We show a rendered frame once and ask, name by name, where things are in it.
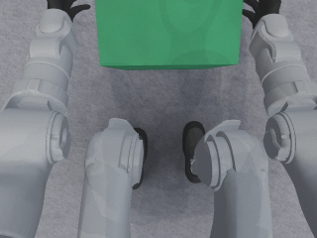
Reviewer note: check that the left robot upper arm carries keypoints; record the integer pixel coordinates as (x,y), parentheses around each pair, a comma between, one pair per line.
(31,142)

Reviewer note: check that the robot right forearm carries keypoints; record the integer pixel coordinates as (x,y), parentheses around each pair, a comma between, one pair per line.
(283,75)

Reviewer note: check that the carton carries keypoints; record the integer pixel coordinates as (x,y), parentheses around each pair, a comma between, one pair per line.
(168,34)

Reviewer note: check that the right robot foot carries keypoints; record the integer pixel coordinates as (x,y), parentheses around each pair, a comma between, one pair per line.
(192,134)

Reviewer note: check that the robot left forearm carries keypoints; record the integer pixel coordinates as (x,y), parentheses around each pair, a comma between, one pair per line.
(47,69)

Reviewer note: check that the right robot hand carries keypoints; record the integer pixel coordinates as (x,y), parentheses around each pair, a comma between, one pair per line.
(261,8)

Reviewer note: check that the left robot hand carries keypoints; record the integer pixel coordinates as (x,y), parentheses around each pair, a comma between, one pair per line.
(65,5)

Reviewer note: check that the right robot upper arm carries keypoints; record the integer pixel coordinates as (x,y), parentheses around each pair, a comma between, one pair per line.
(291,138)

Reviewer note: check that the robot left thigh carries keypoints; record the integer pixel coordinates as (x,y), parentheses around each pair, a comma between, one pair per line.
(105,208)

